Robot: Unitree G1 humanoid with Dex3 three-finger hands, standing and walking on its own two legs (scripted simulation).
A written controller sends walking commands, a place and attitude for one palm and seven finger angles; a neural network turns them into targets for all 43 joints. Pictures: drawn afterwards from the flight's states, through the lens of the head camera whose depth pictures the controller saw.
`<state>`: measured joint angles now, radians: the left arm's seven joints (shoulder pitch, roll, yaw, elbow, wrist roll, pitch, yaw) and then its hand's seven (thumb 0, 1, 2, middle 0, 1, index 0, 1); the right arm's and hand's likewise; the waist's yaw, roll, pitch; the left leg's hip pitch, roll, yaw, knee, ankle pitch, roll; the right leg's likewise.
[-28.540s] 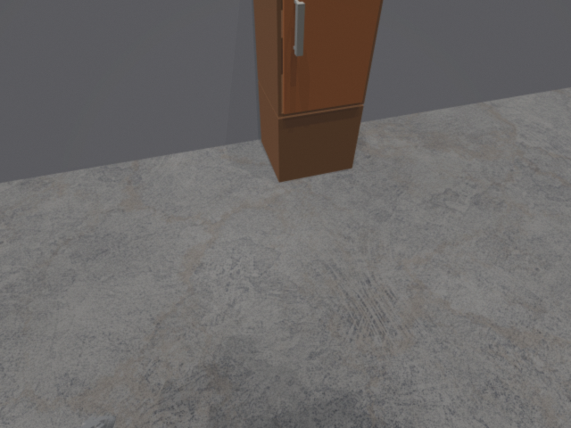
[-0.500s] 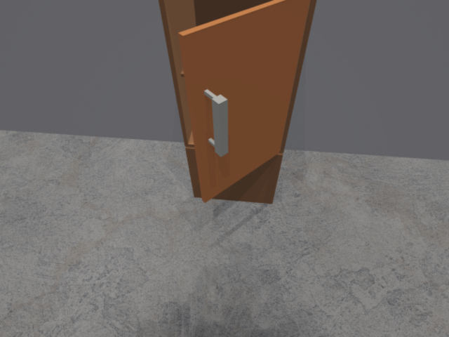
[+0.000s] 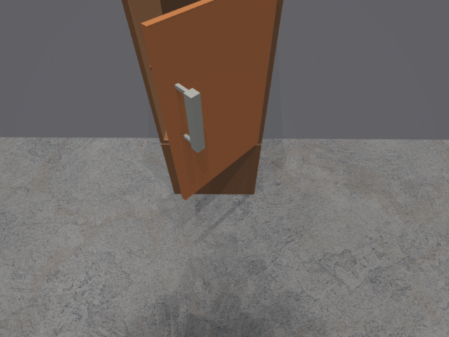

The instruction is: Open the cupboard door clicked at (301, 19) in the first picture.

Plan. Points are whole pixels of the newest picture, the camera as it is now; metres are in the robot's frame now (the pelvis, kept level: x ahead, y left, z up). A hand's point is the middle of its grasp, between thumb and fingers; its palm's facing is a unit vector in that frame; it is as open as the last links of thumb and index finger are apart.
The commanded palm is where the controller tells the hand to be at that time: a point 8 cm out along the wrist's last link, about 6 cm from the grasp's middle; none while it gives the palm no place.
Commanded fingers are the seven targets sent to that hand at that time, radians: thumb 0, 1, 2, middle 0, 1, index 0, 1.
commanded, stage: walk to a spot facing it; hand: left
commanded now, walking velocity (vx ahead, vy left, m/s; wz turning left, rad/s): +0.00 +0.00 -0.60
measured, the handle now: (189, 119) +0.58 +0.13 +0.02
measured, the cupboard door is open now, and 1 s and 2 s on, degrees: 46 46 46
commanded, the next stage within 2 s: none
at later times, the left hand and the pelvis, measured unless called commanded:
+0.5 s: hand out of the picture +0.09 +0.17 -0.16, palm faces -0.19 -0.94 -0.28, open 7.4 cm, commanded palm none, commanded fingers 0.00 0.90 0.90 -0.20 -0.30 -0.20 -0.30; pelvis +0.00 -0.02 +0.01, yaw -16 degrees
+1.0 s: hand (183, 307) +0.20 +0.11 -0.16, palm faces -0.51 -0.81 -0.29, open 7.4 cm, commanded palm none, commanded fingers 0.00 0.90 0.90 -0.20 -0.30 -0.20 -0.30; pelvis +0.00 -0.03 -0.01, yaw -33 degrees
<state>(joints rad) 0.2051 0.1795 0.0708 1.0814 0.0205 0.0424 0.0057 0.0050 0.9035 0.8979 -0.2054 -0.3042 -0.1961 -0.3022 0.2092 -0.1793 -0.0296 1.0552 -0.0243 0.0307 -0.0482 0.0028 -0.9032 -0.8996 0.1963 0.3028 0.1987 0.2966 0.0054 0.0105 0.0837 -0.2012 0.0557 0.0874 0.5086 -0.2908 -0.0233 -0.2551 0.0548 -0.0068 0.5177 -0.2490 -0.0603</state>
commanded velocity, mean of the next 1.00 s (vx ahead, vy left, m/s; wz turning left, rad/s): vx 0.00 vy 0.00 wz -0.60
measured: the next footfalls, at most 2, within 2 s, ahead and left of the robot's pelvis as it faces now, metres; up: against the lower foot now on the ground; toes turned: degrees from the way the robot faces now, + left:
left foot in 0.60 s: +0.09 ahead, +0.12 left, +0.00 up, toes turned -21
right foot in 0.86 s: +0.01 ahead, -0.16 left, +0.00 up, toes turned -29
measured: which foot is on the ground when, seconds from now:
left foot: down 0.00-0.20, up 0.22-0.58, down 0.60-0.84, up 0.86-1.00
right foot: down 0.00-0.60, up 0.62-0.84, down 0.86-1.00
